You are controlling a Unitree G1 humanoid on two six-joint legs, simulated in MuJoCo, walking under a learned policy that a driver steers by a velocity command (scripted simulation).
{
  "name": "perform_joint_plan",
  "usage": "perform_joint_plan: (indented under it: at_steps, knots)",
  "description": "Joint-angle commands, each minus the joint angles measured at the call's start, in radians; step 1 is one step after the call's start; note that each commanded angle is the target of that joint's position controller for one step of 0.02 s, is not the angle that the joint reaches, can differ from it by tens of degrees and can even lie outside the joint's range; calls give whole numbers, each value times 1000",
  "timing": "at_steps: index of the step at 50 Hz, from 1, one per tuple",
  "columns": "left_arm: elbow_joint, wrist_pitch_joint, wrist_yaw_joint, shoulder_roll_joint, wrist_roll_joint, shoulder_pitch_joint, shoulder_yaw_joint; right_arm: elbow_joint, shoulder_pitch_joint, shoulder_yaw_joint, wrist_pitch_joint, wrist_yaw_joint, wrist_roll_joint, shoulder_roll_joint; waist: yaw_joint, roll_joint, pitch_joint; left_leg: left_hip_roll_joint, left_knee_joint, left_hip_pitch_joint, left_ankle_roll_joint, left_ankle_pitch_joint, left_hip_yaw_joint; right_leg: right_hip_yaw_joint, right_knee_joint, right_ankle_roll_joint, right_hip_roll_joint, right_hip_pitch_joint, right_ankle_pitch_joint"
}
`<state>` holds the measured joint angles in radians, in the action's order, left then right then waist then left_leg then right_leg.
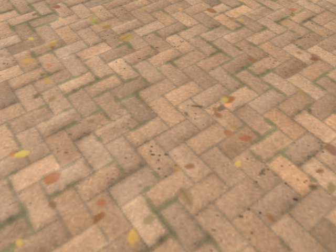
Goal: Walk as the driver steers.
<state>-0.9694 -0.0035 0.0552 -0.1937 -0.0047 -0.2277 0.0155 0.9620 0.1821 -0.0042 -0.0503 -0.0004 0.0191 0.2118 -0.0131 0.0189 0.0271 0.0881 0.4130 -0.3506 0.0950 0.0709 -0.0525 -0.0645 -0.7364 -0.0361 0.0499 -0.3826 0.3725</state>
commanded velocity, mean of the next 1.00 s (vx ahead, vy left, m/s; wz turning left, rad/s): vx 0.08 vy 0.00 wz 0.00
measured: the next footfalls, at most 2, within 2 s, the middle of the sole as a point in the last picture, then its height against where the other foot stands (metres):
right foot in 0.06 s outside the picture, level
right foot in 1.50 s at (204, 236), level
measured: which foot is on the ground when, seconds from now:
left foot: down 0.00-1.00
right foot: up 0.00-0.04, down 0.06-1.00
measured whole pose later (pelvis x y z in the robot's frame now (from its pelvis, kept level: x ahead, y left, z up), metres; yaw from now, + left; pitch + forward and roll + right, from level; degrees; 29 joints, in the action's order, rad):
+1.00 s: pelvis +0.13 +0.00 -0.01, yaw +1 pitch +0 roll +0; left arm -1.09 -0.07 0.02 -0.20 0.03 -0.46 0.05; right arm 1.06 0.22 -0.05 -0.11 0.01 -0.03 0.20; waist 0.01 0.04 0.00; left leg 0.02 0.60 -0.29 0.09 0.31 -0.07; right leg -0.02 -0.58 0.01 0.03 -0.11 0.45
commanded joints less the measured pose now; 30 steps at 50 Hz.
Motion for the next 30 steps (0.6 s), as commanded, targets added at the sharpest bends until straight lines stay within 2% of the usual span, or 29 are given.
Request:
perform_joint_plan:
  at_steps: [1,2,3,4,5,6,7,9,11,13,20,30]
  knots:
    - [-36,28,-2,-63,-15,-190,20,-64,-71,-27,5,-21,-24,132,76,-124,-56,-238,-243,-190,77,518,251,67,119,32,-34,277,-116]
    - [-40,28,-4,-56,-25,-194,19,-53,-55,-22,8,-22,-26,111,80,-109,-30,-222,-240,-214,39,584,247,64,160,52,-28,287,-107]
    - [-35,26,-5,-60,-32,-189,16,-42,-33,-18,10,-22,-28,98,74,-72,15,-196,-207,-213,-2,595,227,22,263,78,9,255,-89]
    - [-42,19,-3,-124,-22,-166,31,-35,9,-31,16,-28,-33,116,25,20,66,-134,-161,-136,-28,514,149,-10,324,104,22,102,78]
    - [-48,6,-4,-117,-14,-142,32,-29,17,-31,19,-35,-25,110,12,87,78,-105,-92,-19,-42,410,107,-28,386,112,20,-17,196]
    - [-48,-9,-5,-92,-13,-116,27,-25,26,-29,19,-39,-19,93,-3,129,63,-98,-40,69,-46,318,95,-41,437,107,27,-68,233]
    - [-47,-22,-6,-86,-11,-86,28,-13,44,-27,20,-41,-13,77,-21,146,49,-93,-6,128,-44,251,81,-49,461,94,29,-90,220]
    - [-43,-42,-9,-74,-5,-64,29,9,70,-27,23,-41,-2,72,-31,106,28,-94,13,165,-39,191,73,-48,454,80,28,-75,166]
    - [-51,-47,-9,-74,3,-87,31,23,73,-27,24,-38,-5,73,-18,46,35,-105,-7,136,-29,202,85,-28,421,77,12,-35,101]
    - [-61,-46,-8,-62,3,-124,29,27,55,-27,22,-36,-13,78,3,-3,35,-113,-20,98,-20,216,96,-5,389,78,-3,19,24]
    - [-79,-44,-16,-57,4,-170,23,56,66,-22,19,-31,-22,63,14,-26,-26,-115,32,152,-17,-5,92,22,332,78,-16,102,-195]
    - [-91,-28,-16,-35,5,-170,20,82,55,-27,36,-37,-26,65,11,-14,-4,-117,52,174,-18,-76,96,37,326,72,-26,126,-263]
